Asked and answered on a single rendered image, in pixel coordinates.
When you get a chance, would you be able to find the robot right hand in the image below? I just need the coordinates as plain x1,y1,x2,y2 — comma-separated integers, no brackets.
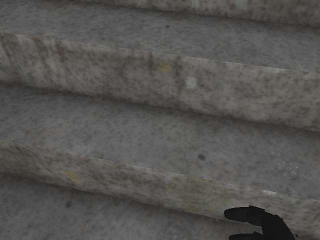
224,205,298,240

